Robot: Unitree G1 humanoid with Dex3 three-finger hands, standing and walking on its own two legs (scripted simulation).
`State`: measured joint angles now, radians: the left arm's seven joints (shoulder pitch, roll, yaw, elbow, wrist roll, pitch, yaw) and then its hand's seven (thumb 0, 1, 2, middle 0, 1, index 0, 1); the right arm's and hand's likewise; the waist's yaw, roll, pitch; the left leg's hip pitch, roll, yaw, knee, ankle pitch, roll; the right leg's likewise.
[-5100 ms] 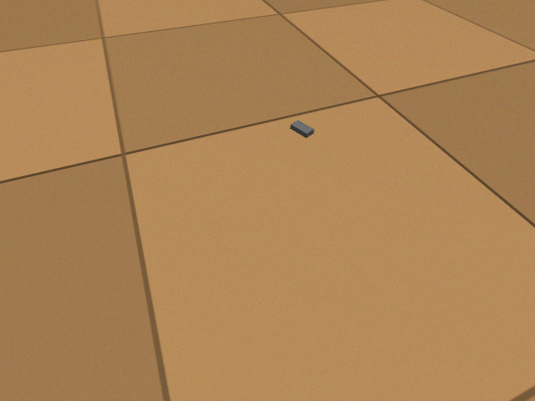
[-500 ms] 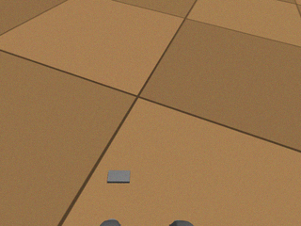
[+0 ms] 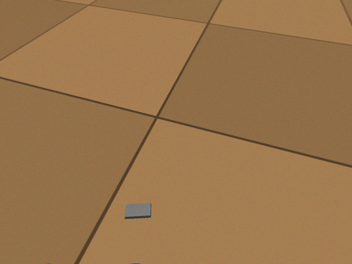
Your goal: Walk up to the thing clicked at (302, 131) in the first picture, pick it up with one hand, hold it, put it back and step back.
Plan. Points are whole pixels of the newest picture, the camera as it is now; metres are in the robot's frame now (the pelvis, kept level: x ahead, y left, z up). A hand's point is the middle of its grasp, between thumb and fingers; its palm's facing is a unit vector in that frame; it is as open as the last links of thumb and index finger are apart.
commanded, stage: walk up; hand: left
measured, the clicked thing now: (138, 210) +0.51 +0.21 -0.73
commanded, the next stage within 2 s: stand in 1.40 s
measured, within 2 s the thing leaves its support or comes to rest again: neither
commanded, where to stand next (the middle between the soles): +0.10 -0.01 m, yaw +1 degrees
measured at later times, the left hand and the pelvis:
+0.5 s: hand out of the picture +0.10 +0.24 -0.13, palm faces +0.02 -0.94 -0.33, open 7.4 cm; pelvis +0.02 -0.01 +0.02, yaw +2 degrees
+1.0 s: hand out of the picture +0.11 +0.26 -0.12, palm faces +0.02 -0.94 -0.34, open 7.4 cm; pelvis +0.03 +0.00 +0.04, yaw +2 degrees
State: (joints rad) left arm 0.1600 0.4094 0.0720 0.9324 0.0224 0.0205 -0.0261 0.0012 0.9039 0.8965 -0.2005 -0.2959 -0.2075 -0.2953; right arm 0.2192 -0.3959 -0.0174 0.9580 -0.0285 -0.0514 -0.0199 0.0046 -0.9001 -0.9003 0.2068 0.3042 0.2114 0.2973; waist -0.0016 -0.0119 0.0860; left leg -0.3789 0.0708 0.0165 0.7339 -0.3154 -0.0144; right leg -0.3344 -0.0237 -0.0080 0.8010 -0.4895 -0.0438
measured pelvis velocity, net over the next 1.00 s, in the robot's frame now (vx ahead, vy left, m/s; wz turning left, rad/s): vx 0.03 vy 0.00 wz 0.03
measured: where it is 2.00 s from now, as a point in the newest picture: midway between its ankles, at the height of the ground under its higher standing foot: outside the picture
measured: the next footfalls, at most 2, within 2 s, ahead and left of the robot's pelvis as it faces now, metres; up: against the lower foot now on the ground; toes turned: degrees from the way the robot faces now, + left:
left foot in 0.24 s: +0.08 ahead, +0.12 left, +0.00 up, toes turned +2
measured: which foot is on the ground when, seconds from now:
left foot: down 0.00-0.04, up 0.06-0.22, down 0.24-1.00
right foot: down 0.00-1.00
